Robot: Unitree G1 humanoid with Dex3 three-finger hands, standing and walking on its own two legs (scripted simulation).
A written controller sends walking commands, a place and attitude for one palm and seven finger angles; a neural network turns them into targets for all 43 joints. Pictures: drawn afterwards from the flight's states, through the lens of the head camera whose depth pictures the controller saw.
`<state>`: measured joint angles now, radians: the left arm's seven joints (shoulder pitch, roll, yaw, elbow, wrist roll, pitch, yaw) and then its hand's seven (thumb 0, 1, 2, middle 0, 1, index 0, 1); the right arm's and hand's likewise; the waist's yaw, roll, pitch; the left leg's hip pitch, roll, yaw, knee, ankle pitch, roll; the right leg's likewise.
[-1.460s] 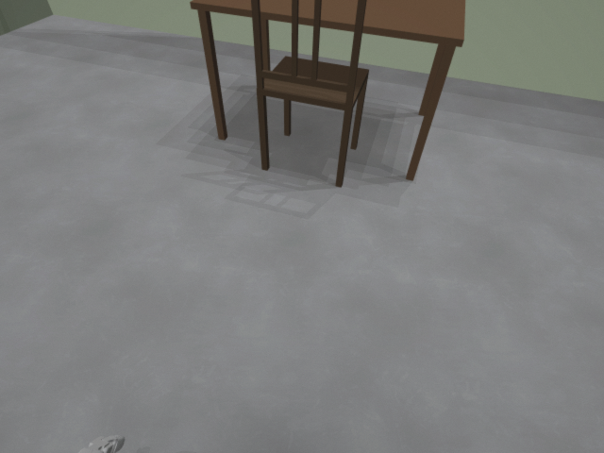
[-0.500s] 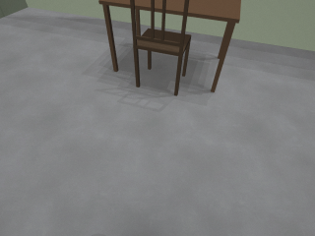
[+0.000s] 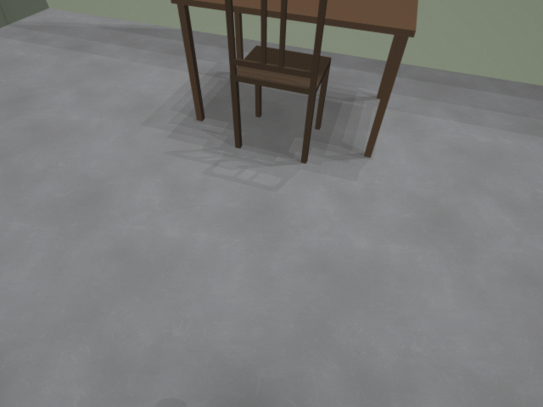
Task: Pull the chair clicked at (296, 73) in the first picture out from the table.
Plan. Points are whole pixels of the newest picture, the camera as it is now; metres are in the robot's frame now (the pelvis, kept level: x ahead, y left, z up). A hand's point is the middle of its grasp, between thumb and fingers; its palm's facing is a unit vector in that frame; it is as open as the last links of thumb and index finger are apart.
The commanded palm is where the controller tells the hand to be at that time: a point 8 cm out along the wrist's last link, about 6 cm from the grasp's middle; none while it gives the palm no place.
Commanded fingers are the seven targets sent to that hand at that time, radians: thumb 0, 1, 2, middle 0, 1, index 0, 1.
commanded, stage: walk to a spot facing it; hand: left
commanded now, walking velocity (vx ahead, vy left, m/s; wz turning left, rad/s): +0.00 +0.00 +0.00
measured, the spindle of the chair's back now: (263, 26) +1.60 +0.13 -0.06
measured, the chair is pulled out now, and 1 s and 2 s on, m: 0.00 0.00 0.00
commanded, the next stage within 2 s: turn to face it in 1.92 s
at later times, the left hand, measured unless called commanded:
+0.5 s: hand out of the picture +0.05 +0.21 -0.19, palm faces +0.03 -0.99 -0.14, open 7.4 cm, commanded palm none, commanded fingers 0.00 0.90 0.90 -0.20 -0.30 -0.20 -0.30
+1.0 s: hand (197, 288) +0.38 +0.19 -0.17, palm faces +0.15 -0.97 -0.21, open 7.2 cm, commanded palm none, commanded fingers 0.00 0.90 0.90 -0.20 -0.30 -0.20 -0.30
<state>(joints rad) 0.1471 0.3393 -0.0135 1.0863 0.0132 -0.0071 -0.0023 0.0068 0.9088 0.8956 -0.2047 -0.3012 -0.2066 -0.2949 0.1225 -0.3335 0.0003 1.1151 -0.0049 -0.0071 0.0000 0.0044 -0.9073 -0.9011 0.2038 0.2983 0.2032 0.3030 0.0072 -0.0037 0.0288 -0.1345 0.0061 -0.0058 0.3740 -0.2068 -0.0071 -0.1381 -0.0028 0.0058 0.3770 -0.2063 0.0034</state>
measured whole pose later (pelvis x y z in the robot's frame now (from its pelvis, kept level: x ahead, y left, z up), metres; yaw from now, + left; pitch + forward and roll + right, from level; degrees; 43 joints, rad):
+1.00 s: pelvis +0.32 -0.01 -0.01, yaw +7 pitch -1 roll -1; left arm 0.19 0.17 0.05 1.03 0.02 -0.08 0.02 -0.01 0.95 0.90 -0.20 -0.30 -0.21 -0.29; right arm 0.32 -0.16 -0.06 1.10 -0.02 -0.03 -0.01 0.00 -0.91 -0.90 0.20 0.30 0.20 0.30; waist -0.03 0.02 0.04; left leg -0.51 0.11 0.02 1.22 -0.30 0.02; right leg -0.24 0.00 -0.20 0.50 -0.24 -0.07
